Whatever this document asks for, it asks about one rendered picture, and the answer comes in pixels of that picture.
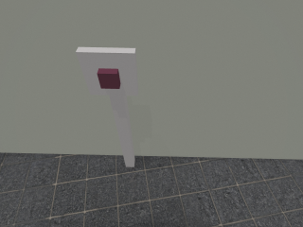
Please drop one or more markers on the button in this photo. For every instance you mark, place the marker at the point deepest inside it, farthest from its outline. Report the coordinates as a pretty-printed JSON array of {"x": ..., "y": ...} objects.
[{"x": 109, "y": 78}]

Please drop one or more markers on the panel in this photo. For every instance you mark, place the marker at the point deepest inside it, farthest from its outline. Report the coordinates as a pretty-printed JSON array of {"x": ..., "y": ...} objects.
[{"x": 124, "y": 59}]

